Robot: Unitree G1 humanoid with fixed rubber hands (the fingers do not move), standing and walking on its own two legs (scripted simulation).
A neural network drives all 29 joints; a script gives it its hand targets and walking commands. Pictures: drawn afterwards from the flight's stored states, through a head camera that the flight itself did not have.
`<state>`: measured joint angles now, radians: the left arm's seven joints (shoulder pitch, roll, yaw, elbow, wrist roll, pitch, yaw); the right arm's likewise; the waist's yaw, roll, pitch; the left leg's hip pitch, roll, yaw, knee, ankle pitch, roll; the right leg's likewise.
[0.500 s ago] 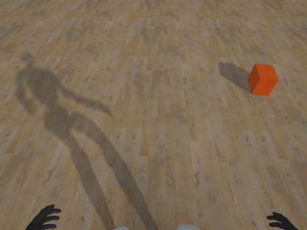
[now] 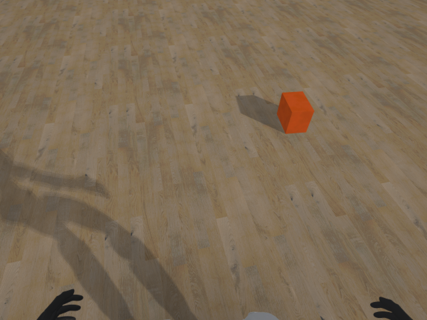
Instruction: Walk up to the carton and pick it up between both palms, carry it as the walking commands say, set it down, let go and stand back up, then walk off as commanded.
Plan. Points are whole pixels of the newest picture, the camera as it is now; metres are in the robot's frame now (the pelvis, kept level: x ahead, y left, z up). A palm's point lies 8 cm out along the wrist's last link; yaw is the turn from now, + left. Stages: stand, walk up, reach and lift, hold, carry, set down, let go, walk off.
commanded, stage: walk up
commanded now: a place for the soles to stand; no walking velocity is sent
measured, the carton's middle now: (294, 112) +1.47 -0.55 -0.65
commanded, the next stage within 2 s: none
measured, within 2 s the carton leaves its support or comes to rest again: neither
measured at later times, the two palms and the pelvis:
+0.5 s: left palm (109, 233) +0.31 +0.26 -0.07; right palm out of the picture +0.16 -0.38 -0.06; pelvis +0.14 -0.04 +0.00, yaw -11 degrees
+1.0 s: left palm (145, 178) +0.47 +0.20 -0.08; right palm (419, 261) +0.25 -0.42 -0.07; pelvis +0.27 -0.08 -0.01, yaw -18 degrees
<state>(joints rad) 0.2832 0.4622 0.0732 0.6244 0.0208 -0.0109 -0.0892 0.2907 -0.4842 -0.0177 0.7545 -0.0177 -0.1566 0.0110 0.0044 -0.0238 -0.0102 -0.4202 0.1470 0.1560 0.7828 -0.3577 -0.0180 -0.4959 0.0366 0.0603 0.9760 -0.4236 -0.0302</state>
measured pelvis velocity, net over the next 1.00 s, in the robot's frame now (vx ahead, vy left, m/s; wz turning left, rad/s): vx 0.27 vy -0.08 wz -0.32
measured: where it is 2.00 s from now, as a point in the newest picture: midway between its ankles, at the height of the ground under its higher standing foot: (251, 251)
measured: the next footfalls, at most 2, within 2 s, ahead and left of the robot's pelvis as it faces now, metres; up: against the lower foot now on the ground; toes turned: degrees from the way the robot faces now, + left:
right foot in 0.18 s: +0.17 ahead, -0.18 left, +0.00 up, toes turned -5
left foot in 0.42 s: +0.24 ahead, +0.10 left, +0.00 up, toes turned +0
